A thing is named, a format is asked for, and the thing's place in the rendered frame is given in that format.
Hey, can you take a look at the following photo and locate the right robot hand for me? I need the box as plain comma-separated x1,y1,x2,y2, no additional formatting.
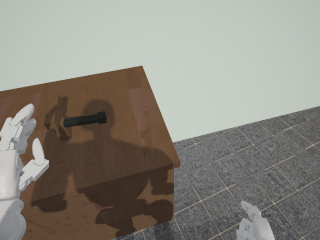
236,200,275,240

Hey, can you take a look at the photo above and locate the tap lever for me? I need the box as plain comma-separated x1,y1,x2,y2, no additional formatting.
63,111,107,128

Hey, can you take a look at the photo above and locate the robot left forearm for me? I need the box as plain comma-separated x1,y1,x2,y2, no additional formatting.
0,198,27,240

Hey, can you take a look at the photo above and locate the counter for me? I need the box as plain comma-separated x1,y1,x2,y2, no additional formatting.
0,65,181,240

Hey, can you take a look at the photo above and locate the left robot hand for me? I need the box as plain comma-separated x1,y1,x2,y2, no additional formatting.
0,103,50,200

